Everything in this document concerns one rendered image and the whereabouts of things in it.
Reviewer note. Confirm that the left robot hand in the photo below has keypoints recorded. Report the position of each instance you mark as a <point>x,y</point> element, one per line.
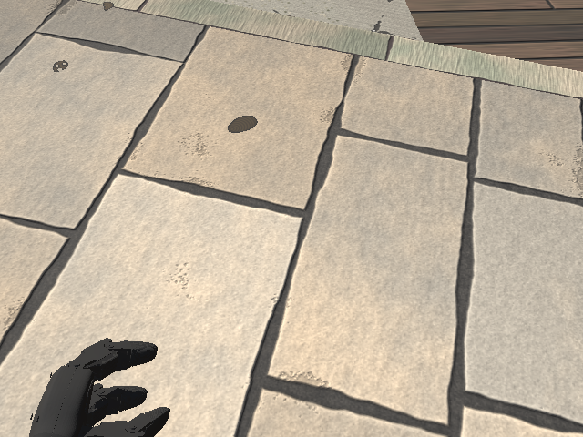
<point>72,404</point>

